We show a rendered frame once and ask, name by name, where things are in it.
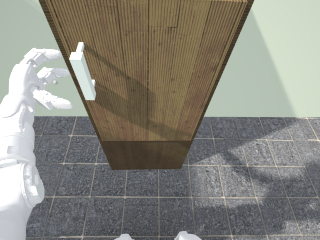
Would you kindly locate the left robot forearm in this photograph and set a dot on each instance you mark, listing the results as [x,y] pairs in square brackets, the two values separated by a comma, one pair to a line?
[17,135]

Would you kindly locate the left robot hand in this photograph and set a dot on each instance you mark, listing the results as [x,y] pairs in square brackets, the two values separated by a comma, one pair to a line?
[23,79]

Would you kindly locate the robot shin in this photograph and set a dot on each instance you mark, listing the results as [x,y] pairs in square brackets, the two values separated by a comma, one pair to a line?
[181,232]
[125,235]

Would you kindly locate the robot left shin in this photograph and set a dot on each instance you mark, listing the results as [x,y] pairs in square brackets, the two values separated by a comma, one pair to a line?
[125,235]

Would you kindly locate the robot right shin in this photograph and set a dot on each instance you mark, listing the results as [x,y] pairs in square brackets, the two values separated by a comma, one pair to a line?
[181,232]

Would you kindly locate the cupboard door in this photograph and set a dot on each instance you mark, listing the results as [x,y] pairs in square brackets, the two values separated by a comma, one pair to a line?
[154,62]

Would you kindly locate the handle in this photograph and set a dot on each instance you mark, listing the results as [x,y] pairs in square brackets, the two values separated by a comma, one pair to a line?
[82,73]

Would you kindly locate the robot left upper arm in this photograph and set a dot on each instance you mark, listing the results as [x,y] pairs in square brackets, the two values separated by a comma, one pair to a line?
[21,188]

